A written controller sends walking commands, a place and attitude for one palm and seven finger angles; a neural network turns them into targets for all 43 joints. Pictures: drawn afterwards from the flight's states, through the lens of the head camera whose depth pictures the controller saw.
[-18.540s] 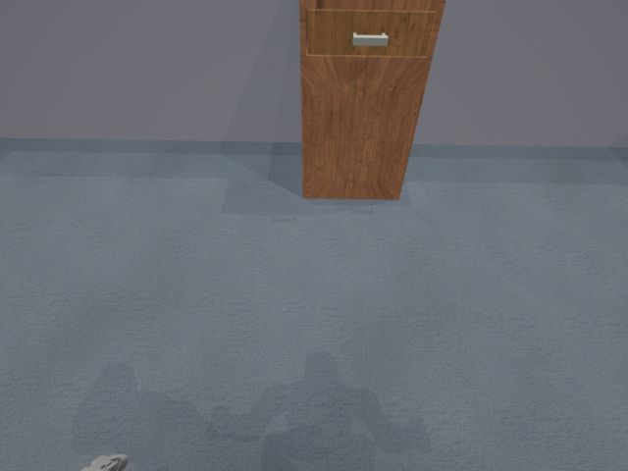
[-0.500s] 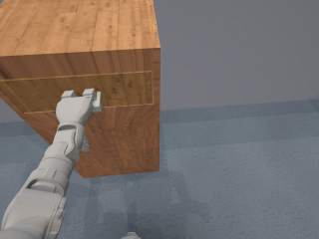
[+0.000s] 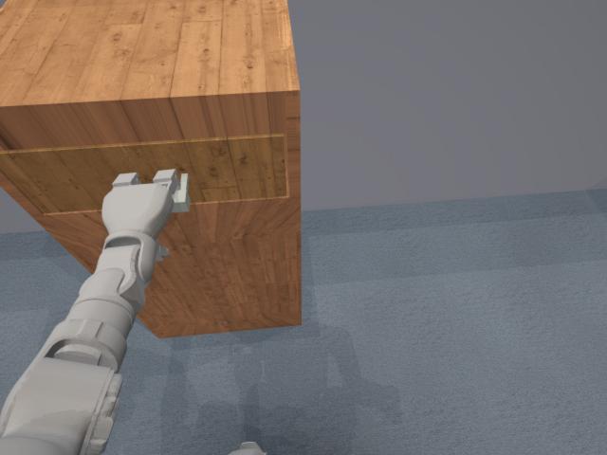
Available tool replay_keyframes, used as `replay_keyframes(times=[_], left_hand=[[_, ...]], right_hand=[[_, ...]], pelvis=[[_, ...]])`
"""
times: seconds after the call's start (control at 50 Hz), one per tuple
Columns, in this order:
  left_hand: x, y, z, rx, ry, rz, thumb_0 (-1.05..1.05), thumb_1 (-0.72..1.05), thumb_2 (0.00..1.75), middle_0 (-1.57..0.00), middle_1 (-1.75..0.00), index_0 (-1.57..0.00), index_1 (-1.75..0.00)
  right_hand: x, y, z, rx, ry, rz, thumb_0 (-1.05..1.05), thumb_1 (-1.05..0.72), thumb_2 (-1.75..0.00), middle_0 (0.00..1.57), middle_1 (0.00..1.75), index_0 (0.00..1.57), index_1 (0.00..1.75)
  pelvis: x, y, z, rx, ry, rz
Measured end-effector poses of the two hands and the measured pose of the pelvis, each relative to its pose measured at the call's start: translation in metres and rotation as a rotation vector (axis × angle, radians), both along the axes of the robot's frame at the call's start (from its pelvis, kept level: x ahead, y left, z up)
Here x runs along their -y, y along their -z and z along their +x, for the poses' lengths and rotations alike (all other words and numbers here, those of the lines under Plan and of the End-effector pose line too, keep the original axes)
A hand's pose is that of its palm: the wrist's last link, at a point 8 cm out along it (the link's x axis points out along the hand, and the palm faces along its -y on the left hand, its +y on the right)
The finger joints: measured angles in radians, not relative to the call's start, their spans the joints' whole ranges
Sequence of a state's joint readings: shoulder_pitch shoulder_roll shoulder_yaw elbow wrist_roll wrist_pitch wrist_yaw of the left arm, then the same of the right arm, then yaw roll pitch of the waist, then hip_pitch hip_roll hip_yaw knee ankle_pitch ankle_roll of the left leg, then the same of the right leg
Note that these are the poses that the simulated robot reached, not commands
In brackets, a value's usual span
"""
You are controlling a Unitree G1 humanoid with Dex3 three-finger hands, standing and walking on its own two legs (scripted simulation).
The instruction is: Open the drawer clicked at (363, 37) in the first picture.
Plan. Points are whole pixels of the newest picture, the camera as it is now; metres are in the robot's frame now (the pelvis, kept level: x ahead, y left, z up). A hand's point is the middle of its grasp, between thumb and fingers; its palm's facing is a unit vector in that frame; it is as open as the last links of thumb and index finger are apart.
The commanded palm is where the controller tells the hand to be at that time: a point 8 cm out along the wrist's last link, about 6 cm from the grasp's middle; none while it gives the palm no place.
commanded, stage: close the thumb around the handle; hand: left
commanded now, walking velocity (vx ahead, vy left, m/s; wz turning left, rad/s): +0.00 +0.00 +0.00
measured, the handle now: (152, 192) +0.50 +0.23 +0.02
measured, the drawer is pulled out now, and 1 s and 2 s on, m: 0.00 0.04 0.20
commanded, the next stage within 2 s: pull the drawer open in 0.34 s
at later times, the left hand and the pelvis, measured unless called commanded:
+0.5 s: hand (153, 228) +0.44 +0.22 +0.00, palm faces -0.06 -0.04 -1.00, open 5.8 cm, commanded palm +0.41 +0.22 +0.06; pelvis +0.00 +0.00 +0.00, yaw +0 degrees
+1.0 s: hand (150, 251) +0.40 +0.22 +0.00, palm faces -0.02 -0.06 -1.00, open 5.8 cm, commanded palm +0.38 +0.22 +0.06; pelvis +0.02 +0.01 +0.01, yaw +0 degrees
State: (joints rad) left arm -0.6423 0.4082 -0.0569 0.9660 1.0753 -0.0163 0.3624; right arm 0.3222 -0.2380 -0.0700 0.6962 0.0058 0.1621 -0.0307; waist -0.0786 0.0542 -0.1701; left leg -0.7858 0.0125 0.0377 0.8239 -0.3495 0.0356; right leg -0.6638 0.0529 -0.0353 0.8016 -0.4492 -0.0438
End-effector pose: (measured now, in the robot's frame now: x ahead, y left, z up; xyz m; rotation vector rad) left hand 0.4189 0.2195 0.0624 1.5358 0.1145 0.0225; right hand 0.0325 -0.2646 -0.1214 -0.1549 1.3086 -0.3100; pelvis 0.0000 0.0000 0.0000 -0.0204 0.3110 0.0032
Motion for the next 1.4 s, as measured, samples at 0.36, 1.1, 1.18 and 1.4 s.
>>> replay_keyframes(times=[0.36,1.1,1.18,1.4], left_hand=[[-0.003,0.002,0.007,-0.011,-0.002,0.002,0.00,0.67,0.79,-0.35,-1.34,-0.41,-1.34],[0.000,0.004,-0.035,0.017,-0.012,-0.007,0.01,0.68,0.80,-0.32,-1.35,-0.40,-1.35],[0.001,0.002,-0.034,0.001,-0.015,-0.005,0.01,0.68,0.79,-0.33,-1.35,-0.41,-1.35],[0.001,0.003,-0.048,0.007,-0.016,-0.024,0.02,0.69,0.76,-0.29,-1.35,-0.40,-1.34]], right_hand=[[0.001,0.000,-0.004,-0.015,0.004,-0.008,0.00,-0.91,-0.90,0.20,0.30,0.21,0.30],[-0.020,-0.009,0.094,0.178,-0.105,0.031,0.00,-0.91,-0.90,0.20,0.30,0.21,0.30],[-0.020,-0.008,0.092,0.185,-0.107,0.036,0.00,-0.91,-0.90,0.20,0.30,0.21,0.30],[-0.008,-0.004,0.053,0.121,-0.044,0.046,0.00,-0.91,-0.90,0.20,0.30,0.21,0.30]], pelvis=[[0.000,0.001,0.001,-0.013,-0.001,-0.002],[-0.009,-0.005,0.016,0.042,-0.008,0.003],[-0.006,-0.005,0.012,0.046,-0.011,0.006],[0.001,-0.006,0.011,0.046,0.014,0.011]])
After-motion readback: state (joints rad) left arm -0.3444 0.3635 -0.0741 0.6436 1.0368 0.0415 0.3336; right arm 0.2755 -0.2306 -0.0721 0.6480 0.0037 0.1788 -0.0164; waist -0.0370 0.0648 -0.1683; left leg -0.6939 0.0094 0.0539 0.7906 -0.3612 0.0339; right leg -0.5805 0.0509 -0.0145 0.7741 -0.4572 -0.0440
